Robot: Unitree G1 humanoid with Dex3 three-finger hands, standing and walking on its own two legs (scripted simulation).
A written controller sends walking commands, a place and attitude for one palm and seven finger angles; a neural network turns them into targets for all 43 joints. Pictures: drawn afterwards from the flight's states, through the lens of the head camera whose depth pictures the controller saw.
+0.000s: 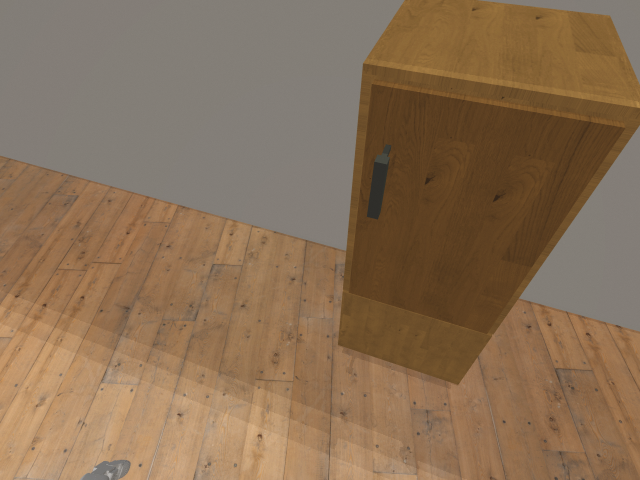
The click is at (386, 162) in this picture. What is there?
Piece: cupboard door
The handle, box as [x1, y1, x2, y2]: [367, 144, 390, 218]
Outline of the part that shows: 386,144 382,154 377,154 374,161 367,216 374,218 378,217 380,211 389,159 387,155 390,149 390,145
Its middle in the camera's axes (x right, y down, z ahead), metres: +0.11 -0.10 +0.72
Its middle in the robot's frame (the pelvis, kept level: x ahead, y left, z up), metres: +0.62 -0.07 +0.02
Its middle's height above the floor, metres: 0.79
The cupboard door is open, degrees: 0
